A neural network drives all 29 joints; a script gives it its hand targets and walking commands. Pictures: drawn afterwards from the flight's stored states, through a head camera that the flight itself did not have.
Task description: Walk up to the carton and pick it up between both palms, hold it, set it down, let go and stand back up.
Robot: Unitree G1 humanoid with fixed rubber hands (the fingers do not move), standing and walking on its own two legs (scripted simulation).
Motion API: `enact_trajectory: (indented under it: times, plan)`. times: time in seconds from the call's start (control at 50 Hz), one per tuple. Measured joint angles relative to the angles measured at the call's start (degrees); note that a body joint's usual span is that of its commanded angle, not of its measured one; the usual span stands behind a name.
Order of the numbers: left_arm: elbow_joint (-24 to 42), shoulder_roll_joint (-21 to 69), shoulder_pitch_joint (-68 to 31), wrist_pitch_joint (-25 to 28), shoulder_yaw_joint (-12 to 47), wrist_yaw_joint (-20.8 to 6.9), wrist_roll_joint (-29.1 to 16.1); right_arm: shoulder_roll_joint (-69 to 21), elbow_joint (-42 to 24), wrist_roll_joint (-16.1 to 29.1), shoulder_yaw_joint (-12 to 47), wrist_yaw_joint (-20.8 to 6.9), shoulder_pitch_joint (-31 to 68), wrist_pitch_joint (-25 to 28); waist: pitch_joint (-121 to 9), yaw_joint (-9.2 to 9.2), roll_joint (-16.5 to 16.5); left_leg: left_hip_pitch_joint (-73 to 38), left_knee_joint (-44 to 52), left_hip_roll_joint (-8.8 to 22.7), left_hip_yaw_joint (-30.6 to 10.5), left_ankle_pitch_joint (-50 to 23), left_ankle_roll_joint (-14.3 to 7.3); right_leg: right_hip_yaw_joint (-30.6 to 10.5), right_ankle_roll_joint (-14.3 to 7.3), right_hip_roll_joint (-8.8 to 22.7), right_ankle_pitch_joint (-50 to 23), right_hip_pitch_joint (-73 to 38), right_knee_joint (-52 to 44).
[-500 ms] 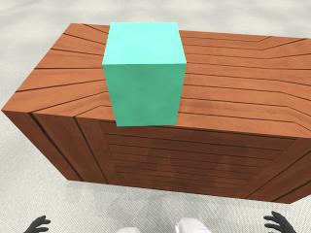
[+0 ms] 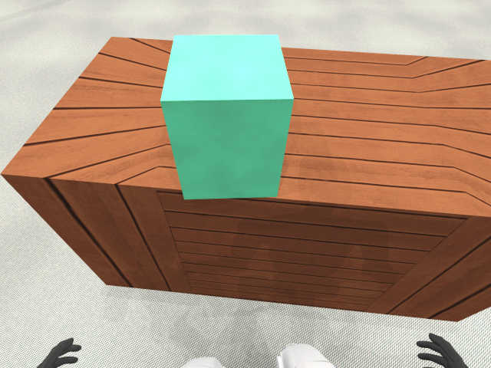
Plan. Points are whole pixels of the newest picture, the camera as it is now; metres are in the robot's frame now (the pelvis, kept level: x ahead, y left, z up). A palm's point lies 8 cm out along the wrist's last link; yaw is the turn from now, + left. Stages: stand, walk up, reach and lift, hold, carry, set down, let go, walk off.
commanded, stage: walk up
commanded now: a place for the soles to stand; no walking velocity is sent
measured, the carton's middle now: (228, 120) +0.55 +0.07 +0.08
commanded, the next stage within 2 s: none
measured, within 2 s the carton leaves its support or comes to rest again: neither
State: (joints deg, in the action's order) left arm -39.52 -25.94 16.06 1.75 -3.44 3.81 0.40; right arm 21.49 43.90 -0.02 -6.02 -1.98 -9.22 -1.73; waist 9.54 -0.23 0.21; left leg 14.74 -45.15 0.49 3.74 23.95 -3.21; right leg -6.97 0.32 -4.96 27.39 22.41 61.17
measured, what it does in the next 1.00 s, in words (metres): steps on the spot: right foot, then right foot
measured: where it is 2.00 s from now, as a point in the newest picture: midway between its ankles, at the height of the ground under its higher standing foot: outside the picture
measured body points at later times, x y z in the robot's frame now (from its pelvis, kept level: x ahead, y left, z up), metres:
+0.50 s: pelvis +0.00 +0.00 +0.00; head +0.02 +0.01 +0.45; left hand +0.10 +0.34 -0.09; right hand +0.13 -0.32 -0.09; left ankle +0.01 +0.08 -0.71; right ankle +0.02 -0.15 -0.67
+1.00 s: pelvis -0.01 +0.00 +0.00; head +0.02 +0.01 +0.45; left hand +0.10 +0.34 -0.09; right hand +0.12 -0.31 -0.09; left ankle +0.01 +0.08 -0.71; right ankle +0.01 -0.15 -0.67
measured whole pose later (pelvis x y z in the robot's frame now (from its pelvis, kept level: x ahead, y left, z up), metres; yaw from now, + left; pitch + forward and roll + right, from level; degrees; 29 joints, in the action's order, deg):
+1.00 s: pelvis -0.01 +0.00 +0.00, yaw +0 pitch -7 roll -2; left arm -39.5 -25.9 15.9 2.1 -3.4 3.8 0.4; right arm 21.5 43.9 0.0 -6.0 -2.0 -8.7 -1.9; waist 9.9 -0.2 0.7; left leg 15.8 -46.4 0.6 3.5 24.1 -3.2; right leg -6.9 0.2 -4.9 26.9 21.9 59.6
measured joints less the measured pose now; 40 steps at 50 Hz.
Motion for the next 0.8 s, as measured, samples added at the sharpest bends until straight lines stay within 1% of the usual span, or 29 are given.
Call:
enact_trajectory:
  times: [0.06,0.12,0.14,0.16,0.18,0.2,0.24,0.26,0.32,0.34,0.38,0.4,0.44,0.48,0.52,0.56,0.62,0.64,0.66,0.68,0.7,0.74,0.76,0.8]
  plan:
    - [0.03,-0.63,0.18,0.29,0.0,-0.02,0.0,-0.02,0.0,0.0,0.0,0.0,0.01,0.27,-0.52,-0.05,-0.06,0.72,0.96,-0.02,0.06,-0.69,0.0,-0.06,0.0,0.08,0.11,0.04,-1.68]
    - [0.07,-0.98,0.29,1.11,0.0,-0.02,0.0,-0.03,0.0,0.0,0.01,0.0,0.01,0.32,-0.78,-0.09,-0.11,2.34,0.56,-0.03,0.14,-0.71,0.0,-0.12,-0.04,0.62,-0.79,-0.89,-11.03]
    - [0.08,-1.1,0.46,1.61,0.0,-0.02,0.0,-0.04,0.0,0.0,0.01,0.0,0.02,0.32,-0.9,-0.1,-0.13,3.16,-0.18,0.0,0.15,-0.43,0.01,-0.13,-0.25,0.8,-3.19,-1.66,-15.79]
    - [0.03,-1.1,0.64,2.08,0.01,-0.02,0.0,-0.02,0.01,0.0,0.0,0.0,0.24,0.32,-0.65,-0.05,0.13,3.93,-1.41,0.31,0.08,0.07,0.03,-0.03,-0.23,0.61,-8.23,-1.86,-18.11]
    - [0.0,-0.88,0.84,2.33,0.01,-0.02,0.0,-0.03,0.02,0.0,0.0,0.0,0.64,0.27,-0.01,-0.03,0.59,4.21,-2.73,0.85,0.05,0.45,0.03,0.03,-0.14,0.06,-9.66,-1.78,-17.74]
    - [0.0,-0.74,0.9,2.45,0.01,-0.02,0.0,-0.05,0.04,0.0,0.0,0.0,0.71,0.06,0.23,-0.04,0.61,4.67,-4.31,0.86,0.08,1.56,0.03,0.01,-0.14,-0.06,-9.32,-1.59,-16.93]
    - [0.02,-0.45,0.92,2.79,0.01,-0.02,0.0,-0.05,0.03,0.0,0.0,0.0,0.77,-0.6,0.21,-0.04,0.6,5.67,-8.02,0.76,0.02,7.11,0.03,-0.01,-0.23,-0.06,-8.26,-1.53,-16.36]
    - [0.02,-0.38,0.92,2.99,0.01,-0.02,0.0,-0.05,0.02,0.0,0.0,0.0,0.85,-0.73,0.2,-0.03,0.62,5.98,-9.04,0.77,-0.05,8.33,0.03,0.0,-0.27,-0.06,-8.07,-1.52,-16.37]
    - [0.0,-0.36,0.93,2.91,0.01,-0.02,0.0,-0.03,0.0,0.0,0.0,0.0,1.04,-0.75,0.16,0.0,0.66,5.59,-8.41,0.78,-0.12,8.64,0.03,0.04,-0.26,-0.08,-8.04,-1.39,-16.22]
    - [0.0,-0.35,0.91,2.68,0.01,-0.02,0.0,-0.02,-0.01,0.0,0.01,0.0,1.02,-0.75,0.12,0.03,0.69,4.64,-6.23,0.8,-0.16,8.22,0.03,0.06,-0.2,-0.09,-7.98,-1.36,-16.03]
    - [-0.02,-0.2,0.34,1.82,0.01,-0.02,0.0,-0.02,0.01,0.0,0.01,0.0,0.81,-0.67,0.22,-0.01,0.46,3.53,-2.93,0.45,-0.02,0.68,0.03,0.02,-0.13,0.24,-7.62,-1.35,-15.05]
    - [-0.04,0.08,0.08,1.33,0.01,-0.02,0.0,-0.02,0.02,0.0,0.0,0.0,0.6,-0.58,0.27,0.01,0.46,3.2,-3.04,0.26,-0.02,0.02,0.03,0.05,-0.27,0.24,-6.6,-1.16,-13.28]
    - [-0.04,0.26,0.01,0.62,0.01,-0.01,0.0,-0.01,0.01,0.0,0.0,0.0,0.43,-0.48,0.26,0.03,0.46,2.02,-2.52,0.21,-0.06,0.55,0.03,0.08,-0.28,-0.05,-1.45,-0.47,-7.16]
    - [-0.01,0.1,0.02,0.26,0.01,-0.01,0.0,-0.02,0.0,0.0,0.0,0.0,0.43,-0.22,0.24,0.02,0.34,0.67,-1.09,0.2,-0.04,0.41,0.03,0.06,-0.28,-0.05,-0.48,-0.33,-2.19]
    - [0.01,-0.19,0.06,0.28,0.0,-0.01,0.0,-0.03,0.0,0.0,0.0,0.0,0.44,0.05,0.05,-0.01,0.29,0.2,0.16,0.18,-0.01,-0.19,0.03,0.02,-0.28,-0.04,-0.44,-0.3,-0.19]
    - [0.03,-0.55,0.13,0.44,0.0,-0.01,0.0,-0.04,0.0,0.0,0.01,0.0,0.45,0.22,-0.23,-0.04,0.25,0.68,0.75,0.17,0.03,-0.65,0.03,-0.01,-0.28,0.0,-0.3,-0.26,-1.59]
    - [0.07,-0.9,0.17,1.1,0.01,-0.01,0.0,-0.05,0.0,0.0,0.01,0.0,0.45,0.31,-0.47,-0.08,0.2,2.16,0.57,0.16,0.11,-0.79,0.03,-0.07,-0.28,0.49,-0.3,-0.85,-9.83]
    - [0.08,-0.99,0.27,1.55,0.01,-0.01,0.0,-0.06,0.0,0.0,0.01,0.0,0.45,0.31,-0.54,-0.1,0.18,2.87,0.08,0.16,0.13,-0.64,0.03,-0.09,-0.37,0.71,-2.27,-1.47,-14.22]
    - [0.06,-1.09,0.44,2.06,0.01,-0.02,0.0,-0.06,0.01,0.0,0.01,0.0,0.5,0.31,-0.61,-0.07,0.24,3.81,-0.96,0.24,0.11,-0.23,0.04,-0.06,-0.53,0.79,-6.64,-1.93,-18.14]
    - [0.02,-0.92,0.6,2.42,0.02,-0.02,0.0,-0.03,0.02,0.0,0.0,0.0,0.89,0.26,0.03,-0.03,0.68,4.19,-2.27,0.7,0.04,0.19,0.04,0.04,-0.31,0.36,-9.85,-1.83,-18.36]
    - [0.0,-0.73,0.77,2.64,0.01,-0.01,0.0,-0.02,0.03,0.0,0.0,0.0,1.1,0.11,0.42,-0.03,0.89,4.71,-3.9,0.93,-0.01,1.08,0.04,0.03,-0.2,0.06,-10.0,-1.57,-17.43]
    - [0.02,-0.41,0.85,2.88,0.01,-0.01,0.0,-0.02,0.04,0.0,0.0,0.0,1.12,-0.58,0.4,-0.04,0.88,5.79,-7.58,0.86,-0.08,6.72,0.04,0.0,-0.21,0.04,-8.73,-1.44,-16.48]
    - [0.02,-0.32,0.85,3.09,0.01,-0.01,0.0,-0.02,0.02,0.0,0.0,0.0,1.18,-0.74,0.39,-0.04,0.89,6.23,-8.85,0.87,-0.18,8.2,0.04,0.01,-0.22,0.04,-8.43,-1.43,-16.44]
    - [0.01,-0.28,0.86,3.19,0.01,-0.01,0.0,-0.01,0.01,0.0,0.01,0.0,1.31,-0.79,0.37,-0.02,0.92,6.44,-9.45,0.88,-0.25,8.67,0.04,0.03,-0.22,0.03,-8.33,-1.38,-16.43]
